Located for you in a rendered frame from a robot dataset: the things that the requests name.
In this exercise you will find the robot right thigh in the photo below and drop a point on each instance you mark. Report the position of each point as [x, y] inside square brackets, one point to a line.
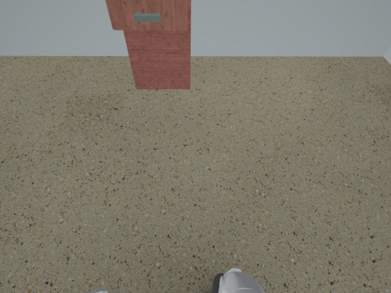
[239, 282]

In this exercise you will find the handle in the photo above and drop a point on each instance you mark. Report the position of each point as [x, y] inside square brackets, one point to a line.
[147, 17]

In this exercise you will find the robot right foot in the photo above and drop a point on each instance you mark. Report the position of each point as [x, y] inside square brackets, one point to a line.
[216, 281]

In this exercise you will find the cabinet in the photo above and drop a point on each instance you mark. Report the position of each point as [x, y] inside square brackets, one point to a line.
[161, 59]

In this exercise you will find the drawer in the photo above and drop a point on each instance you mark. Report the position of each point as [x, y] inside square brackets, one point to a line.
[174, 14]

